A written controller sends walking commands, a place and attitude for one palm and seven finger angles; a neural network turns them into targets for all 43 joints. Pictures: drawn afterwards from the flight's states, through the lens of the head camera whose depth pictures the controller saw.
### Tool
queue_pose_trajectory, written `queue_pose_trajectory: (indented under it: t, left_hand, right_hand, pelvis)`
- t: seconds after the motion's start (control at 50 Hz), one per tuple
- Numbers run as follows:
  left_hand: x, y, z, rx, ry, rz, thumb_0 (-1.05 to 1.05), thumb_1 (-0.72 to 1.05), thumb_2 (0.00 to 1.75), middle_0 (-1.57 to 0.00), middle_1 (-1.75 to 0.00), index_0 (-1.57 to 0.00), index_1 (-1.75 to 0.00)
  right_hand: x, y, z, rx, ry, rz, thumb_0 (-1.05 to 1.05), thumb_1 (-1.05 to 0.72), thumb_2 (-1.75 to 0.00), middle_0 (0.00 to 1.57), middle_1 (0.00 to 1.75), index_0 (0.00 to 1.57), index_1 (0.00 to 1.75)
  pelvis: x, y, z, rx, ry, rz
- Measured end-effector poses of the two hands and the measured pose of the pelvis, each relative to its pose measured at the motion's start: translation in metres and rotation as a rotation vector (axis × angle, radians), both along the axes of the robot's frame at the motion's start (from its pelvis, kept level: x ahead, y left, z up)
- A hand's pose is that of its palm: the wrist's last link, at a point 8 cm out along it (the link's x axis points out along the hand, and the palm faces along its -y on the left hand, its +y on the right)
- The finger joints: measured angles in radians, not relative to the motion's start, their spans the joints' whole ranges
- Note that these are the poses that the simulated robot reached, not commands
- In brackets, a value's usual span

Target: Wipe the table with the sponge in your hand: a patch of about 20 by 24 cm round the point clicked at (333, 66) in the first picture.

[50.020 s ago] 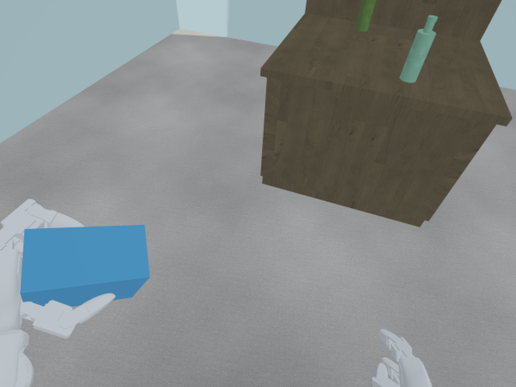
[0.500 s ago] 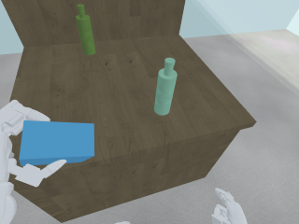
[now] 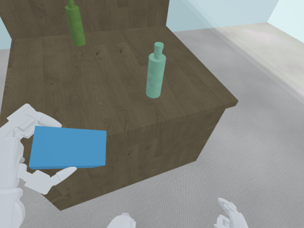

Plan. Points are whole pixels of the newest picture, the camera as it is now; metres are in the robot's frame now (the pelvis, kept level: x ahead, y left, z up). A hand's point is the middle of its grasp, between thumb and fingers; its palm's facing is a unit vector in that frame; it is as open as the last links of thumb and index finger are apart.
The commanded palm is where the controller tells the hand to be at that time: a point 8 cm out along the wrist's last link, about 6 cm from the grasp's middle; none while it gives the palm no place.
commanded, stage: step back with the hand held close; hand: left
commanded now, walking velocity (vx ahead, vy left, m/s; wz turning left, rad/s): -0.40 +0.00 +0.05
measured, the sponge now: (78, 150) +0.23 +0.18 +0.14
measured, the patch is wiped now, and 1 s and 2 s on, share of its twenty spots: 0.95 0.95 0.95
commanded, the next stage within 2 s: stop stepping back and stand still in 0.08 s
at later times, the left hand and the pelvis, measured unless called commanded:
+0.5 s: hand out of the picture +0.03 +0.25 +0.17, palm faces +0.38 -0.86 -0.35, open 10.5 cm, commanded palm -0.01 +0.29 +0.19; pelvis -0.16 +0.01 +0.00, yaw +1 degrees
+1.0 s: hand out of the picture -0.08 +0.27 +0.16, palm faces +0.42 -0.85 -0.33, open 10.5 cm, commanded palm -0.13 +0.30 +0.19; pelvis -0.28 +0.01 -0.01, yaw +3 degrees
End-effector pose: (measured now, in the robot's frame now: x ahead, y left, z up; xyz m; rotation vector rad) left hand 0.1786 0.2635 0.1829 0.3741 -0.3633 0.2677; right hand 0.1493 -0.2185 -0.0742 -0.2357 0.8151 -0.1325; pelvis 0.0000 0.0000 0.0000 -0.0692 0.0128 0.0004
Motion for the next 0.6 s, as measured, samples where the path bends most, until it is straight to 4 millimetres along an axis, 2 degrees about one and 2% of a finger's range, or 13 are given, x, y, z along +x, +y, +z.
queue_pose_trajectory:
  t: [0.04,0.1,0.14,0.2,0.32,0.44,0.48,0.54,0.6]
  left_hand:
    - [-0.007,-0.001,0.003,0.006,-0.012,-0.043,-0.01,-0.55,1.06,-0.69,-1.31,-0.71,-1.31]
    - [-0.016,0.008,0.0,0.023,-0.029,-0.071,-0.01,-0.55,1.06,-0.7,-1.31,-0.71,-1.31]
    - [-0.024,0.018,-0.003,0.055,-0.033,-0.073,-0.01,-0.55,1.06,-0.7,-1.31,-0.71,-1.31]
    - [-0.041,0.03,-0.009,0.071,0.013,-0.049,-0.01,-0.55,1.06,-0.7,-1.31,-0.71,-1.31]
    - [-0.101,0.028,-0.007,0.039,0.097,-0.013,-0.01,-0.55,1.06,-0.69,-1.31,-0.71,-1.31]
    - [-0.163,0.022,-0.001,0.081,0.092,0.068,-0.01,-0.55,1.06,-0.7,-1.31,-0.71,-1.31]
    - [-0.181,0.024,-0.002,0.045,0.084,0.089,-0.01,-0.55,1.06,-0.7,-1.31,-0.71,-1.31]
    - [-0.201,0.032,-0.006,-0.016,0.052,0.109,-0.01,-0.55,1.06,-0.7,-1.31,-0.71,-1.31]
    - [-0.211,0.038,-0.014,-0.063,0.038,0.115,-0.01,-0.55,1.06,-0.7,-1.31,-0.71,-1.31]
  right_hand:
    - [-0.016,-0.004,0.009,-0.024,0.014,-0.033,0.01,-0.9,-0.9,0.2,0.3,0.2,0.3]
    - [-0.033,-0.008,0.017,-0.073,0.002,-0.055,0.01,-0.9,-0.9,0.2,0.3,0.2,0.3]
    - [-0.042,-0.011,0.017,-0.094,-0.024,-0.068,0.01,-0.9,-0.9,0.2,0.3,0.2,0.3]
    - [-0.062,-0.008,0.023,-0.076,-0.043,-0.071,0.01,-0.9,-0.9,0.2,0.3,0.2,0.3]
    - [-0.113,-0.001,0.032,-0.028,-0.095,-0.054,0.01,-0.9,-0.9,0.2,0.3,0.2,0.3]
    - [-0.151,-0.002,0.011,-0.002,-0.064,0.002,0.01,-0.9,-0.9,0.2,0.3,0.2,0.3]
    - [-0.163,-0.003,0.004,-0.004,-0.041,0.012,0.01,-0.9,-0.9,0.2,0.3,0.2,0.3]
    - [-0.182,-0.003,0.009,-0.009,-0.024,0.003,0.01,-0.9,-0.9,0.2,0.3,0.2,0.3]
    - [-0.197,-0.003,0.019,-0.029,-0.059,-0.007,0.02,-0.9,-0.9,0.2,0.3,0.2,0.3]
  pelvis:
    - [-0.006,0.001,0.004,0.028,0.01,-0.008]
    - [-0.021,0.008,0.001,0.028,0.03,-0.003]
    - [-0.038,0.014,-0.006,0.027,0.036,0.002]
    - [-0.064,0.014,-0.002,0.051,0.014,-0.038]
    - [-0.102,0.014,0.006,0.016,-0.015,-0.041]
    - [-0.141,0.006,0.0,0.025,-0.034,-0.006]
    - [-0.157,0.007,0.0,0.003,-0.055,0.021]
    - [-0.173,0.006,0.004,0.027,-0.048,0.009]
    - [-0.191,0.007,0.003,0.045,-0.02,0.009]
